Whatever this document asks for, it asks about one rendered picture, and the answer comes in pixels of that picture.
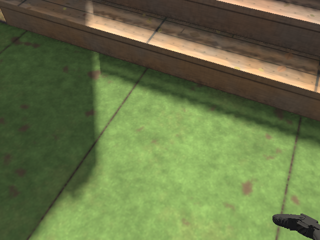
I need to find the robot right hand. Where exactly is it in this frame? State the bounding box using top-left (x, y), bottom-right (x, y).
top-left (272, 213), bottom-right (320, 240)

